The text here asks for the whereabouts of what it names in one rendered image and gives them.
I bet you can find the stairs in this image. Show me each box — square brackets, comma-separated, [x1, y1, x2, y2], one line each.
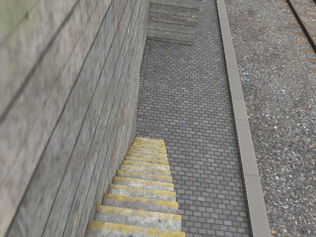
[84, 136, 186, 237]

